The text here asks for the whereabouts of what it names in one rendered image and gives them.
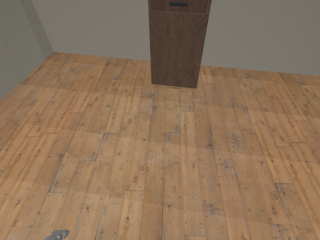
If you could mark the drawer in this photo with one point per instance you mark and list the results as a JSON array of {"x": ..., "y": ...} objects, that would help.
[{"x": 193, "y": 6}]

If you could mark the left robot hand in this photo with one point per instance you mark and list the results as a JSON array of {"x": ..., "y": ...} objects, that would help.
[{"x": 58, "y": 235}]

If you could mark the cabinet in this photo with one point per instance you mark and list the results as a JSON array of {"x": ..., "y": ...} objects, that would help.
[{"x": 176, "y": 46}]

